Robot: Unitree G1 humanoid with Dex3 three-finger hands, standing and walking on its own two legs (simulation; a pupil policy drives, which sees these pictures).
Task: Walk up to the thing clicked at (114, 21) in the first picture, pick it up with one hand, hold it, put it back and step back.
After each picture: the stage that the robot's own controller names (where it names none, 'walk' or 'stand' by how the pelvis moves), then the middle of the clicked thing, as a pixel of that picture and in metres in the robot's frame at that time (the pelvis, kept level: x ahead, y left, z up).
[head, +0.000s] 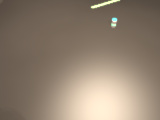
stand; (113, 22) +1.91 -0.47 -0.72
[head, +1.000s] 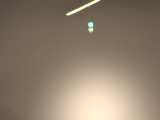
walk; (90, 27) +1.82 -0.01 -0.69
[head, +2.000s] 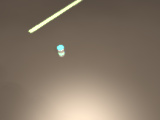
walk; (61, 51) +1.23 +0.26 -0.71
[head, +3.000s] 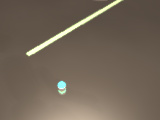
walk; (62, 88) +0.76 +0.20 -0.70
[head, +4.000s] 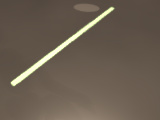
walk; out of the picture +0.45 +0.19 -0.71
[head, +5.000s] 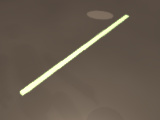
stand; out of the picture +0.35 +0.17 -0.72
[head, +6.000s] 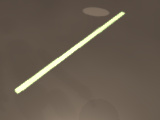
stand; out of the picture +0.34 +0.18 -0.72
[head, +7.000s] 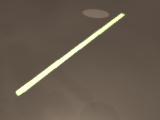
stand; out of the picture +0.34 +0.18 -0.73
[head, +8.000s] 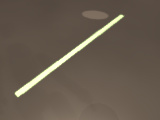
stand; out of the picture +0.33 +0.18 -0.73
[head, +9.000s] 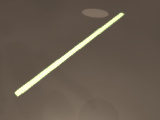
go down; out of the picture +0.33 +0.18 -0.73
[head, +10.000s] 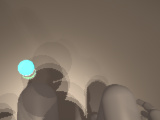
go down; (27, 70) +0.41 +0.23 -0.33
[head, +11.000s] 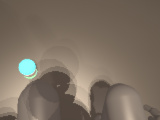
approach; (29, 70) +0.40 +0.24 -0.30
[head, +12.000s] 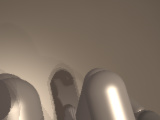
close in; out of the picture +0.37 +0.28 -0.21
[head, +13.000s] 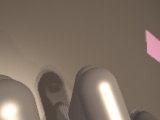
close; out of the picture +0.38 +0.29 -0.21
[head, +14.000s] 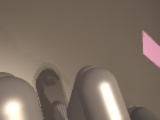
lift; out of the picture +0.36 +0.28 -0.22
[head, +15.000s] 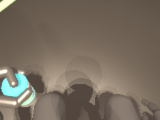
lift; (21, 91) +0.31 +0.22 -0.05
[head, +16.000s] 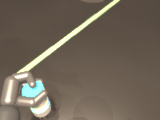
hold; (37, 99) +0.31 +0.17 -0.01
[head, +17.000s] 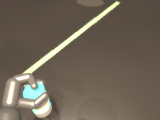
hold; (38, 100) +0.31 +0.17 -0.02
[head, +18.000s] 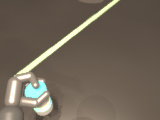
hold; (40, 99) +0.32 +0.16 -0.02
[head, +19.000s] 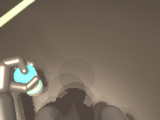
crouch; (30, 81) +0.37 +0.19 -0.10
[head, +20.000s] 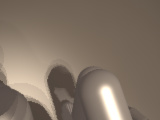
lower; out of the picture +0.49 +0.33 -0.25
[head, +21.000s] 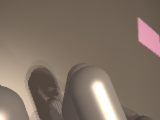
lower; out of the picture +0.48 +0.35 -0.25
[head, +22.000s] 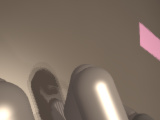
lower; out of the picture +0.48 +0.35 -0.24
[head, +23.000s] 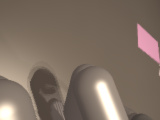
lower; out of the picture +0.49 +0.34 -0.25
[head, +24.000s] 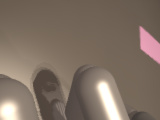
loosen; out of the picture +0.50 +0.33 -0.25
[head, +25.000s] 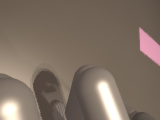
withdraw; out of the picture +0.50 +0.31 -0.24
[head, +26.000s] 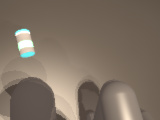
stand; (25, 43) +0.54 +0.25 -0.31
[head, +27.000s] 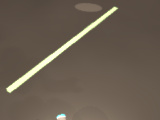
stand; out of the picture +0.48 +0.13 -0.67
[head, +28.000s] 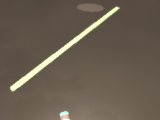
stand; out of the picture +0.50 +0.13 -0.69
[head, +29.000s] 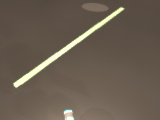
stand; (69, 118) +0.50 +0.11 -0.71
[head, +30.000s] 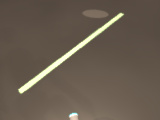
stand; out of the picture +0.52 +0.09 -0.75
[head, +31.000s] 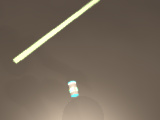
walk; (73, 89) +0.63 +0.06 -0.73
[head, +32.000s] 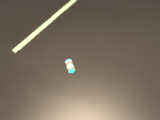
walk; (70, 66) +0.90 +0.16 -0.72
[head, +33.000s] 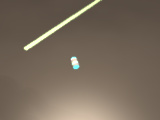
stand; (74, 63) +1.13 +0.09 -0.73
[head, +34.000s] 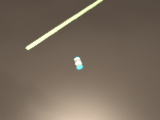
stand; (78, 63) +1.13 +0.04 -0.75
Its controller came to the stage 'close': yes
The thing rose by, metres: 0.69
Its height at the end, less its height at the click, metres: -0.02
